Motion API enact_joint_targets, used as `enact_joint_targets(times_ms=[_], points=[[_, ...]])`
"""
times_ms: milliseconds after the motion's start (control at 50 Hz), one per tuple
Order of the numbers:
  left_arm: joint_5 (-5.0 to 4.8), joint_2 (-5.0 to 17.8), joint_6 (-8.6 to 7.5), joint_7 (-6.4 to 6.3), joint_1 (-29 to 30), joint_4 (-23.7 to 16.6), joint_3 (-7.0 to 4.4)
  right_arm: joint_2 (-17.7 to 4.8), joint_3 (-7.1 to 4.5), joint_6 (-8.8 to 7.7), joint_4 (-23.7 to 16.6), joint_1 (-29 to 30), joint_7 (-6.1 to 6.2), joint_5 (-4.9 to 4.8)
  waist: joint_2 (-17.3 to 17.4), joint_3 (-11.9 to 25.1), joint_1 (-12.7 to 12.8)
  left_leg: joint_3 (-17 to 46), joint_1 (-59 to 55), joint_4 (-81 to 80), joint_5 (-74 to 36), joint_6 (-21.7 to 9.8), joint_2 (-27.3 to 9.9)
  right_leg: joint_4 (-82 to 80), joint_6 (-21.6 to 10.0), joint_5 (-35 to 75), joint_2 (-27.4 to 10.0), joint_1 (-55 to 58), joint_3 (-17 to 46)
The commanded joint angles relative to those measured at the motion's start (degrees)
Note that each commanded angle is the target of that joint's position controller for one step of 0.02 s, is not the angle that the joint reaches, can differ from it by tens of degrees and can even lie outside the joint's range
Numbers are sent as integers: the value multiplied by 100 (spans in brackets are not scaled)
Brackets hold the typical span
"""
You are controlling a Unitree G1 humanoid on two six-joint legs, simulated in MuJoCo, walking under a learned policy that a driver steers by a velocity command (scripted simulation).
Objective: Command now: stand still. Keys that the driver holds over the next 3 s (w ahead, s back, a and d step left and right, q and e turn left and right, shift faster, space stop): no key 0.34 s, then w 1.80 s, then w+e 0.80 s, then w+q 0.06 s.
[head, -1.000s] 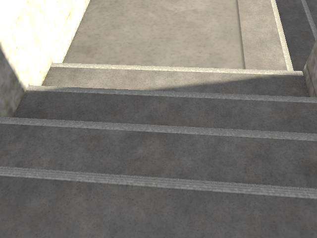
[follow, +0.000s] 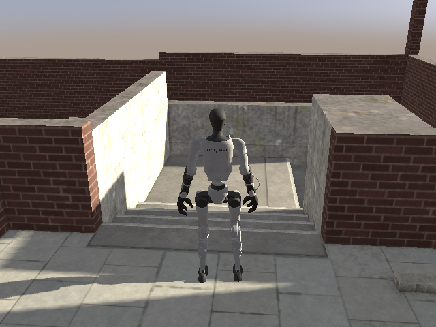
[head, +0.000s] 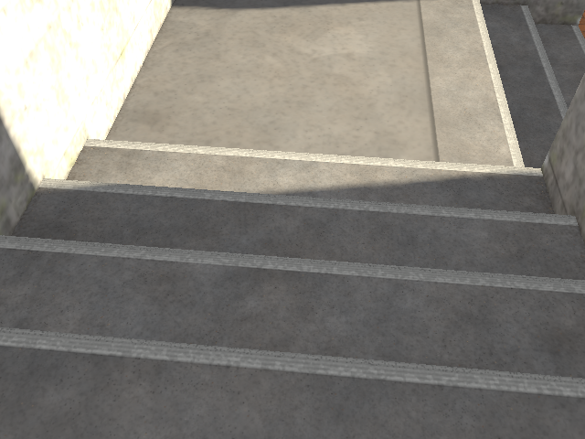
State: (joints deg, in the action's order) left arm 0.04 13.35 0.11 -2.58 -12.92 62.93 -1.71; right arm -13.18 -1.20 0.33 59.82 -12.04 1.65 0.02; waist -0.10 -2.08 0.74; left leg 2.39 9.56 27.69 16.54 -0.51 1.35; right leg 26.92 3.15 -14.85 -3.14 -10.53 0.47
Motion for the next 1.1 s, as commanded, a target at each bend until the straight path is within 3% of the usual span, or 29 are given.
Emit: enact_joint_targets(times_ms=[20,340,360,400,440,500,520,540,560,580,600,620,640,660,700,740,800,840,880,940,980,1000,1020,1040,1060,1080,1100], points=[[-1,610,-28,-23,-258,-82,-90,-608,-93,-41,-109,-152,24,-1,16,-19,-4,117,240,-519,-1092,-105,-192,-314,-85,846,56,29,-118],[-10,415,-28,-42,-588,43,-34,-453,-39,-34,109,-433,51,-14,2,-118,-30,38,343,-504,-901,-56,-160,-295,-131,712,111,-86,-121],[-9,338,-20,-46,-704,102,-17,-399,-26,-26,167,-538,58,-13,32,8,-31,-3,300,-550,-315,-71,-115,-281,-142,195,186,-39,-205],[-71,362,-9,-74,-692,77,-40,-577,-93,1,151,-569,89,-87,175,-251,-69,77,625,-598,1815,-269,-77,52,-277,-1489,412,-396,-405],[-74,319,-97,-67,-567,-60,-36,-683,-139,-63,79,-645,83,-122,372,-701,-132,610,953,-867,2933,-540,-442,352,-434,-2117,397,-990,-347],[-117,30,-373,75,-479,-224,13,-969,-269,-241,122,-1053,17,-187,1091,-690,-238,2149,596,-1504,3303,-1133,-1484,1524,-526,-1163,385,-1485,-446],[-145,32,-444,130,-479,-263,10,-934,-269,-279,77,-954,2,-192,1077,-750,-158,2427,855,-1603,3198,-1247,-1661,1647,-648,-1107,279,-1326,-304],[-171,12,-503,171,-650,-240,3,-872,-251,-304,-32,-670,-12,-194,1017,-797,41,2253,1112,-1528,2948,-1186,-1609,1308,-777,-1158,248,-979,-294],[-184,-12,-542,188,-1074,-105,-10,-811,-229,-304,-174,-270,-29,-224,902,-804,335,1749,1560,-1286,2621,-973,-1319,501,-888,-1085,296,-179,-335],[-149,117,-551,181,-1634,99,-70,-691,-197,-314,-324,68,-36,-232,539,-777,569,1118,2074,-584,1936,-705,-887,-148,-923,-770,210,684,-33],[-125,655,-576,175,-2399,284,-227,-310,-106,-387,-472,289,-47,-207,-761,-525,768,-30,2784,1309,1005,-274,-145,-975,-1227,-1310,-707,1454,1579],[-85,1318,-640,269,-2907,314,-363,-222,-93,-523,-722,350,-18,-206,-1915,-314,811,-279,3615,2849,1455,-142,218,-1799,-1922,-1403,-1935,1881,3934],[8,886,-707,273,-2463,195,-225,-420,-143,-599,-706,334,-34,-252,-1071,-479,493,219,4003,3850,1382,-242,-136,-1739,-1978,-1186,-2082,1753,4103],[-5,610,-741,288,-2103,43,-158,-388,-142,-649,-619,132,-92,-271,-725,-600,303,266,4191,4243,894,-358,-343,-1618,-1784,-781,-1858,1712,3379],[-56,412,-699,339,-1740,-112,-73,-506,-225,-715,-572,213,-150,-209,-433,-595,190,78,4253,3954,63,-438,-650,-1690,-1436,183,-1403,1701,2180],[-7,161,-593,296,-1933,-89,11,-429,-262,-703,-626,405,-230,-168,-621,-474,229,-175,3894,3424,-344,-347,-729,-1759,-1242,1284,-1023,1617,1321],[42,349,-493,162,-1963,-203,5,-80,-157,-637,-880,1059,-295,-145,-501,-544,290,-448,3537,2230,-925,-139,-600,-1901,-1260,1803,-816,1206,727],[39,556,-477,107,-1939,-289,-35,8,-87,-629,-1090,1602,-328,-155,-533,-650,371,-623,2947,1306,-1387,-72,-398,-2073,-1271,1722,-734,719,498],[-29,669,-484,85,-2090,-250,-84,-102,-78,-606,-1228,1860,-374,-186,-665,-736,372,-666,2574,881,-1604,-105,-316,-2215,-1333,1671,-873,613,461],[-108,685,-476,83,-2031,-222,-146,-340,-129,-606,-1380,1955,-436,-207,-633,-741,159,-504,2397,423,-1624,-339,-308,-1986,-1222,2338,-1127,1166,362],[-82,815,-420,86,-1853,-288,-213,-618,-272,-620,-1294,1419,-432,-184,-763,-206,-227,-649,1540,421,-1370,-533,-39,-1144,-1081,4381,-1173,1540,198],[-51,817,-365,88,-1749,-335,-219,-821,-401,-611,-1060,603,-401,-197,-798,324,-641,-752,506,464,-1290,-667,150,-193,-966,5219,-1017,1433,31],[-26,812,-341,106,-1636,-412,-203,-1059,-530,-572,-768,-380,-357,-215,-755,877,-1098,-511,-928,458,-1278,-837,-43,1080,-774,4885,-776,694,-89],[50,397,-379,148,-1896,-539,-96,-1528,-642,-520,-586,-1291,-293,-95,303,1723,-1102,1480,-2733,277,-348,-1366,-1428,3172,-549,2414,-141,-969,-241],[-69,-341,-537,200,-2433,-500,90,-1491,-570,-536,-520,-1389,-363,-32,1541,2487,-738,4199,-3468,-905,753,-2085,-2453,4805,-404,-1713,740,-2256,506],[-241,215,-674,217,-1856,-635,-58,-998,-438,-568,-545,-876,-388,-106,1108,1600,-726,3999,-2781,-1291,966,-1760,-2170,5383,-535,-1582,397,-2858,830],[-339,487,-744,214,-1309,-810,-139,-718,-363,-593,-631,-359,-389,-131,758,740,-575,2967,-1804,-1326,402,-1517,-2009,5359,-627,-1088,117,-3048,604]])
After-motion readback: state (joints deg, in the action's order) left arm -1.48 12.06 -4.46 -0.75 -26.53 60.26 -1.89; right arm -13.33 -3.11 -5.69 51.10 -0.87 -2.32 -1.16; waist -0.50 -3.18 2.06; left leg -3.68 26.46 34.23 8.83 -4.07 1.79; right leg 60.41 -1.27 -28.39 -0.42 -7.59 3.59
